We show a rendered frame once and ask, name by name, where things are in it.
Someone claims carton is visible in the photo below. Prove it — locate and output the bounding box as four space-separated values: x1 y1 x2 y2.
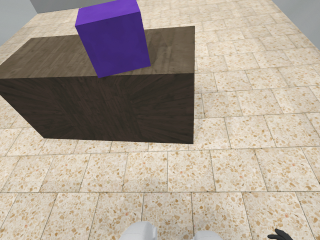
75 0 151 78

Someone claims robot right hand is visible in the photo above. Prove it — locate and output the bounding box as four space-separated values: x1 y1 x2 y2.
267 228 293 240

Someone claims robot right thigh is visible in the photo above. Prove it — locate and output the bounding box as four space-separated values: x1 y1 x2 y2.
190 230 223 240

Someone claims pedestal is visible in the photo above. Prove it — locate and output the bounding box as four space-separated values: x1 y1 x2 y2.
0 25 195 144

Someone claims robot thigh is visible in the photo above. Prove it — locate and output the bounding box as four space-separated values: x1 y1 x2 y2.
119 221 158 240
190 230 223 240

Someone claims robot left thigh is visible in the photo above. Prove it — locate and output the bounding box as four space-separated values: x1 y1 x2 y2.
119 221 158 240

